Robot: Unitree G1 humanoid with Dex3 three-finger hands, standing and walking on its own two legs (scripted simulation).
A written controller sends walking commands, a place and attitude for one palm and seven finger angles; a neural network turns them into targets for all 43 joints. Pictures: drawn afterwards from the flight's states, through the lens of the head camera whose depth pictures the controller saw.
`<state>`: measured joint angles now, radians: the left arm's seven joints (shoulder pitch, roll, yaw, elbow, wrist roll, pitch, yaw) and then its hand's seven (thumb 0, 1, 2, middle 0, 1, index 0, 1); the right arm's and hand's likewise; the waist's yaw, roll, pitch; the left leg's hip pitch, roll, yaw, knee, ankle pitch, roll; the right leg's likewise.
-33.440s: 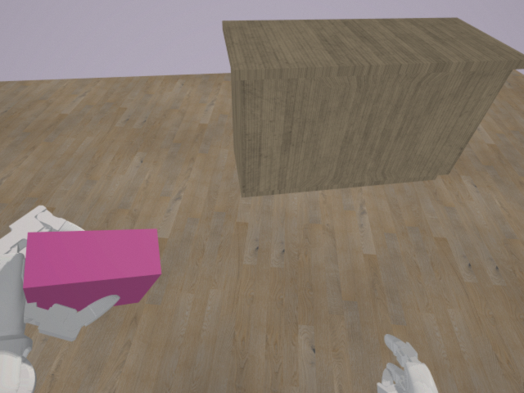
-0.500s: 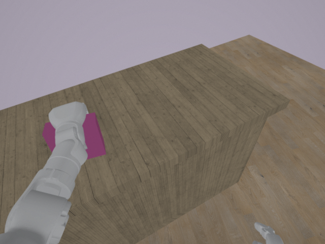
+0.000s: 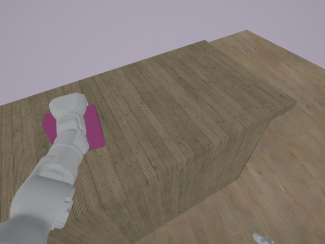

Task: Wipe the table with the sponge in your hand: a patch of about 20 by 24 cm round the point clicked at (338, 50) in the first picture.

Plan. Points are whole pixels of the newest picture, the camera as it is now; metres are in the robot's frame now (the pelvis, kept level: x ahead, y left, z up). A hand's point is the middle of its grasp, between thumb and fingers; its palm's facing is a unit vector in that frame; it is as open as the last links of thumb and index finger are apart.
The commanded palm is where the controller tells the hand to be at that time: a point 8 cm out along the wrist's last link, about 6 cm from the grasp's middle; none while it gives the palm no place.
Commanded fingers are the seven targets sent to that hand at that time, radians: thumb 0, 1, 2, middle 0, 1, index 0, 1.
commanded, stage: wipe back along the third lane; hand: left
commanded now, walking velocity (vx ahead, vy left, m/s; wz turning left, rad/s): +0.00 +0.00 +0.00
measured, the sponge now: (78, 136) +0.41 +0.26 +0.03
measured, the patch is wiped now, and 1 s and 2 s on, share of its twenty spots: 1.00 1.00 1.00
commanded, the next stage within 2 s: slide back across to the middle lane in 1.58 s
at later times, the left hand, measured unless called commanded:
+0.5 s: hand (75, 128) +0.40 +0.25 +0.08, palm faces +0.05 -0.04 -1.00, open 9.9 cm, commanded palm +0.34 +0.22 +0.11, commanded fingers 0.00 0.10 1.30 -1.20 -1.60 -1.20 -1.60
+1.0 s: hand (78, 141) +0.35 +0.22 +0.08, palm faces +0.09 -0.08 -0.99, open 9.8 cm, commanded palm +0.29 +0.20 +0.11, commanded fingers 0.00 0.10 1.30 -1.20 -1.60 -1.20 -1.60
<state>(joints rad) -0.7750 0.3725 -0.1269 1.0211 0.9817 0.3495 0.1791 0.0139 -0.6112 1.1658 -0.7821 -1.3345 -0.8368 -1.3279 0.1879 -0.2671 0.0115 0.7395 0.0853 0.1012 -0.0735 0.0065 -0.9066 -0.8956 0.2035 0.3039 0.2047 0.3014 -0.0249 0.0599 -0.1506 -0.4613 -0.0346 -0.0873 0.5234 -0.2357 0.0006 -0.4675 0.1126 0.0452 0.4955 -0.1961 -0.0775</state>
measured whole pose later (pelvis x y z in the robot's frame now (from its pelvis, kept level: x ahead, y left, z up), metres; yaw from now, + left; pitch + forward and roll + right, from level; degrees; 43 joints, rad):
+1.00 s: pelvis +0.04 +0.04 +0.00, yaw +0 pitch +2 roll -1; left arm -0.26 0.22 -0.46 0.22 0.99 0.77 0.17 0.02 -0.46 1.07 -0.66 -1.42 -0.72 -1.42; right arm -0.03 -0.24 0.05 0.65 0.10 0.24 0.07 0.01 -0.91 -0.90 0.20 0.30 0.20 0.30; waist 0.07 0.07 -0.14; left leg -0.23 -0.08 -0.07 0.51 -0.30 0.06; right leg -0.24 0.07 0.07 0.50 -0.28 -0.03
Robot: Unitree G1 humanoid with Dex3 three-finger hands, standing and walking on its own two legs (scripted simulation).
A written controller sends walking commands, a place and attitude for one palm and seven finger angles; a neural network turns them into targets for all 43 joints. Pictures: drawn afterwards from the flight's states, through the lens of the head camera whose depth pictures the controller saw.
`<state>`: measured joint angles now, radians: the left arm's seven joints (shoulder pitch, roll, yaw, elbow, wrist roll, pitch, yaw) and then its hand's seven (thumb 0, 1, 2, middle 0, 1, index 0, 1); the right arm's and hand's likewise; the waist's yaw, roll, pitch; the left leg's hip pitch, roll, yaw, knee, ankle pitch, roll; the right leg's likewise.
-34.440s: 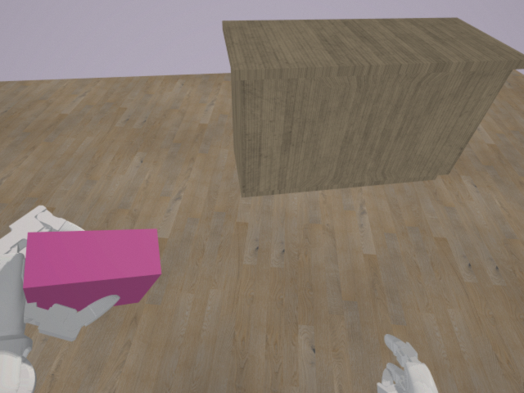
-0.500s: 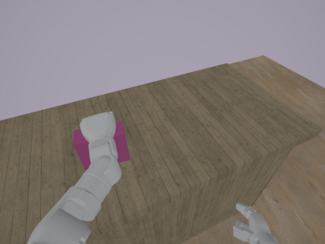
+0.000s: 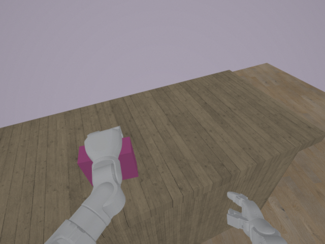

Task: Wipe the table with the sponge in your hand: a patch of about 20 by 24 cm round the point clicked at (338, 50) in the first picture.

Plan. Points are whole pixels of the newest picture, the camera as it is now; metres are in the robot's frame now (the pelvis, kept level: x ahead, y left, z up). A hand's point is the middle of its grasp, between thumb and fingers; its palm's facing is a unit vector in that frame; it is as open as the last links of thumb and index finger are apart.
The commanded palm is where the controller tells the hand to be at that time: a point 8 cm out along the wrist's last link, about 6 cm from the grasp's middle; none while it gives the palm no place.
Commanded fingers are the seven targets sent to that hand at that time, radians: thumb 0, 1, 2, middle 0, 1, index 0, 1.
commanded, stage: wipe back along the third lane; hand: left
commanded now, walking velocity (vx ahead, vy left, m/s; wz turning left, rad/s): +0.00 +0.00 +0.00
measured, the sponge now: (112, 166) +0.32 +0.19 +0.03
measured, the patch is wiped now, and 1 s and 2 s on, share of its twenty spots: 1.00 1.00 1.00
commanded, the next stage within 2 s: slide back across to the middle lane in 0.58 s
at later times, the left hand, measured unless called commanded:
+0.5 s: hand (117, 171) +0.27 +0.15 +0.08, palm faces +0.11 -0.10 -0.99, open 9.8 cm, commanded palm +0.21 +0.13 +0.11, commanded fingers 0.00 0.10 1.30 -1.20 -1.60 -1.20 -1.60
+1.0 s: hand (112, 179) +0.24 +0.15 +0.09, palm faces +0.14 -0.24 -0.96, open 9.8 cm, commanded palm +0.18 +0.16 +0.13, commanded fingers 0.00 0.10 1.30 -1.20 -1.60 -1.20 -1.60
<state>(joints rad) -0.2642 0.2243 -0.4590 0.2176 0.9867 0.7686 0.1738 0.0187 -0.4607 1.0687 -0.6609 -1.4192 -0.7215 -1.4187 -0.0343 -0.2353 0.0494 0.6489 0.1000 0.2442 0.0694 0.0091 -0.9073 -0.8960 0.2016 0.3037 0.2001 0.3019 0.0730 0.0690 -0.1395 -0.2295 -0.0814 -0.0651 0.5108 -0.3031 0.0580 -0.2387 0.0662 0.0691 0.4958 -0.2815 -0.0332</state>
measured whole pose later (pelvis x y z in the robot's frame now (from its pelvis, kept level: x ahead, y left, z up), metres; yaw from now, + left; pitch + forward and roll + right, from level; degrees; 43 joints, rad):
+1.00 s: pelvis -0.02 -0.05 +0.00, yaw -2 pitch -3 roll +1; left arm 0.08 0.30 -0.30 -0.15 0.90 0.65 0.13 0.01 -0.46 1.06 -0.67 -1.41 -0.74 -1.40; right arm -0.03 -0.25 0.04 0.63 0.09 0.20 0.03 0.01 -0.91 -0.90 0.20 0.30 0.20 0.30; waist 0.07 0.09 -0.09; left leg -0.15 -0.02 -0.05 0.48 -0.28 0.00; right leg -0.18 0.12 0.08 0.48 -0.24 -0.09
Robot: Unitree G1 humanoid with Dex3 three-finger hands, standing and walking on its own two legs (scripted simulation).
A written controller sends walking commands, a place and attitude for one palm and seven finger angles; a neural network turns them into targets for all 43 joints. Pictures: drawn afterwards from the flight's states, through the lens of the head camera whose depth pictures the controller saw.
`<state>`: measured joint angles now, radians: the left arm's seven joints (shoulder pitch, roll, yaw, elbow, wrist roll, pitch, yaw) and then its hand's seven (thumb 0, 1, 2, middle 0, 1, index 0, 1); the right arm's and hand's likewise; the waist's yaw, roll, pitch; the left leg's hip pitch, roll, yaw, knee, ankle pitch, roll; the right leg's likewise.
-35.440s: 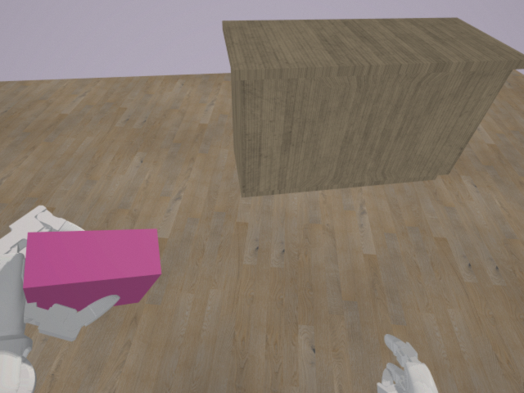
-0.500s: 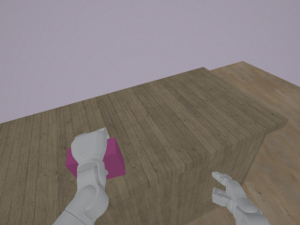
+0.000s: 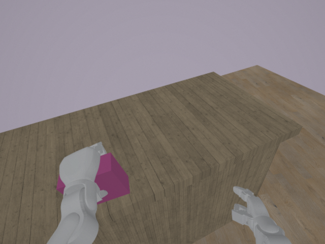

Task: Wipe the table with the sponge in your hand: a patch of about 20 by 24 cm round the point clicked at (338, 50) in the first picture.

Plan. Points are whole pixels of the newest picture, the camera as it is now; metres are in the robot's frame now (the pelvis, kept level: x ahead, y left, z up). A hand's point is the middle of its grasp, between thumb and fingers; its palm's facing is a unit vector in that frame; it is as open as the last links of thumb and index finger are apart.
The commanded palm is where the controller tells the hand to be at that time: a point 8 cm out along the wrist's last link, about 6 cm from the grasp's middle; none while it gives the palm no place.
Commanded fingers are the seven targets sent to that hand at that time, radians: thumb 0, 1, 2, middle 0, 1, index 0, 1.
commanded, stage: slide back across to the middle lane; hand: left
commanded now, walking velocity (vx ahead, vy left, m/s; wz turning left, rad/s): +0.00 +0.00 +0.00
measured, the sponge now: (100, 185) +0.25 +0.21 +0.03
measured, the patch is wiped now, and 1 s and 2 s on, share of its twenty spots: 1.00 1.00 1.00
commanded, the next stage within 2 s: wipe forward along the middle lane in 0.32 s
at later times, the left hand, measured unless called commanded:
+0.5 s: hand (75, 181) +0.23 +0.24 +0.09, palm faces +0.15 -0.29 -0.94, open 9.8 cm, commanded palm +0.19 +0.25 +0.13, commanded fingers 0.00 0.10 1.30 -1.20 -1.60 -1.20 -1.60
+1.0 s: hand (76, 173) +0.26 +0.26 +0.07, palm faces +0.03 -0.14 -0.99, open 9.9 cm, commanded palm +0.23 +0.29 +0.11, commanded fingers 0.00 0.10 1.30 -1.20 -1.60 -1.20 -1.60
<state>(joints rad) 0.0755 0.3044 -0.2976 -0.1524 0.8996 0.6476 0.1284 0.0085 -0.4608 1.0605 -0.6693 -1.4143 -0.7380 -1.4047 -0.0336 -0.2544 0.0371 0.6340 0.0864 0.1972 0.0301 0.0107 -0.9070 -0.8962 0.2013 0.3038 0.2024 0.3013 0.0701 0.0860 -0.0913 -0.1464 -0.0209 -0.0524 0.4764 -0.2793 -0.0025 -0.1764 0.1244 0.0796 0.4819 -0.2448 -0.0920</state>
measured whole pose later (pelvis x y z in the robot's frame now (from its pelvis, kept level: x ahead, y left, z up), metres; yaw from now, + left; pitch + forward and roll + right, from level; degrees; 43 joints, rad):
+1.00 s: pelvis -0.01 +0.00 +0.00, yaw +1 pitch -2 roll +1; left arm -0.07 0.36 -0.18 0.13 0.92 0.55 0.06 -0.03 -0.54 1.10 -0.74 -1.37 -0.80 -1.32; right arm 0.01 -0.27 0.06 0.67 0.08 0.11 -0.05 0.01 -0.90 -0.90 0.20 0.30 0.21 0.30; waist 0.08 0.08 -0.08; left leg -0.18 -0.03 -0.06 0.47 -0.26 0.00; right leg -0.21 0.12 0.07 0.48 -0.23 -0.09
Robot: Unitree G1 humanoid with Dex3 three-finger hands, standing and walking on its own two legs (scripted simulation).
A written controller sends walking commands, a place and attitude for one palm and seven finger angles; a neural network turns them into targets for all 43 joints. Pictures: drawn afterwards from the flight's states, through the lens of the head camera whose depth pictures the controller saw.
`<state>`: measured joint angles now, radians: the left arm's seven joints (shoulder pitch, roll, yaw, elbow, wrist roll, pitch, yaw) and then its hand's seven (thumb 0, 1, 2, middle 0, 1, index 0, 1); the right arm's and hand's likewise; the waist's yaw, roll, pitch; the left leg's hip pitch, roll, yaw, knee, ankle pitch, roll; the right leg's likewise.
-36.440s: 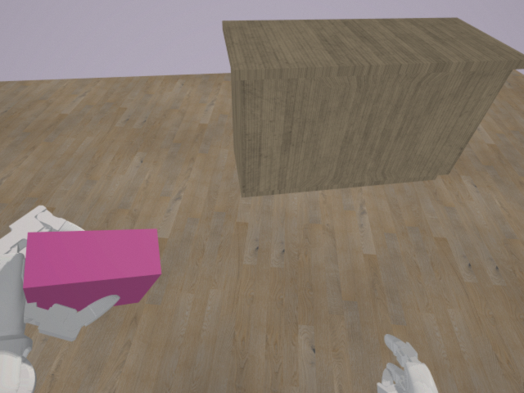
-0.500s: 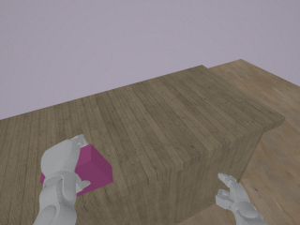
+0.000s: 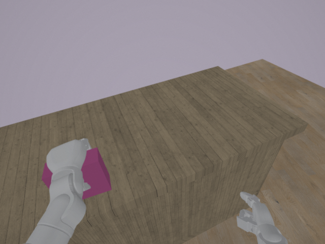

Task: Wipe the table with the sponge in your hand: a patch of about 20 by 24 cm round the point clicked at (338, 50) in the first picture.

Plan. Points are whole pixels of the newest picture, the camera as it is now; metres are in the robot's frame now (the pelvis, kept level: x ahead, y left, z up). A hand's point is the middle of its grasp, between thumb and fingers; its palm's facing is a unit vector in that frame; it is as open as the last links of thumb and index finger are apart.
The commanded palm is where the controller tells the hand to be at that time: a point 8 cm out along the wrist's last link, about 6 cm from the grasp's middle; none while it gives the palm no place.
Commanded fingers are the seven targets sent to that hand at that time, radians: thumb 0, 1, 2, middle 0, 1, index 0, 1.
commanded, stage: wipe forward along the middle lane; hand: left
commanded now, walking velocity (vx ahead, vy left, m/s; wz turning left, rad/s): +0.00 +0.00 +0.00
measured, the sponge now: (82, 181) +0.26 +0.26 +0.02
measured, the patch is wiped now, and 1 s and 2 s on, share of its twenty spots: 1.00 1.00 1.00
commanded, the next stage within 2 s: slide back across to the first lane in 1.08 s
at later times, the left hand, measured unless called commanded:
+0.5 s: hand (75, 156) +0.31 +0.29 +0.07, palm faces -0.05 -0.07 -1.00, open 9.9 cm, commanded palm +0.29 +0.31 +0.11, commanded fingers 0.00 0.10 1.30 -1.20 -1.60 -1.20 -1.60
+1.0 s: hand (71, 145) +0.35 +0.32 +0.07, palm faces -0.09 -0.04 -1.00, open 9.9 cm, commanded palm +0.33 +0.33 +0.10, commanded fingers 0.00 0.10 1.30 -1.20 -1.60 -1.20 -1.60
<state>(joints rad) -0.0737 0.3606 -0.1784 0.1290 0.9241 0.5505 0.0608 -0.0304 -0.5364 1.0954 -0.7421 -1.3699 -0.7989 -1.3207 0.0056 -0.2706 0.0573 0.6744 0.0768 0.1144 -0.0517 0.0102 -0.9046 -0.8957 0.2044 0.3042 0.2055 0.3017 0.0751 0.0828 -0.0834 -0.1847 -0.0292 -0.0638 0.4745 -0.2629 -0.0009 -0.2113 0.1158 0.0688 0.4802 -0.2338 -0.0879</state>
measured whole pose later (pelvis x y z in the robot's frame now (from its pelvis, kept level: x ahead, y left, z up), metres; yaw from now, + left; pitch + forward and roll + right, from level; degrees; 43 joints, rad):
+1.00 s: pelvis -0.02 +0.00 -0.01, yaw +1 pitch +7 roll +0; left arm -0.53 0.49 -0.02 0.79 0.98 0.23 0.09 0.01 -0.59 1.14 -0.79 -1.32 -0.82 -1.33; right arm 0.16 -0.29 0.01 0.70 0.09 0.11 -0.09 0.01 -0.91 -0.90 0.20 0.30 0.20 0.30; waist 0.01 0.07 -0.12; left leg -0.41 -0.03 -0.09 0.55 -0.25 0.01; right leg -0.42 0.12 0.04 0.52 -0.21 -0.09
